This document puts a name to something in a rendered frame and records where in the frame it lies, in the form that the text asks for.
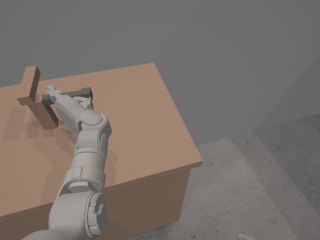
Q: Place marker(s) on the tap lever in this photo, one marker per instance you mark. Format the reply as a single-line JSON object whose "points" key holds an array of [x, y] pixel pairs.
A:
{"points": [[84, 92]]}

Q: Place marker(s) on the counter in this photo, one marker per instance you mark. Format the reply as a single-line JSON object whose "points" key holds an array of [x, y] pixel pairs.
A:
{"points": [[149, 158]]}

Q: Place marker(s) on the left robot forearm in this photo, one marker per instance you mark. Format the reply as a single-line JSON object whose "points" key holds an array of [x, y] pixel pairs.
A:
{"points": [[88, 162]]}

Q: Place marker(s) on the robot left hand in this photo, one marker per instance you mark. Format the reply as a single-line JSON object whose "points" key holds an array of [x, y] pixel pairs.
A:
{"points": [[69, 107]]}

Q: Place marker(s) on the left robot upper arm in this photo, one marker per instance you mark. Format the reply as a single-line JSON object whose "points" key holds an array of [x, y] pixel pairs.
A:
{"points": [[75, 216]]}

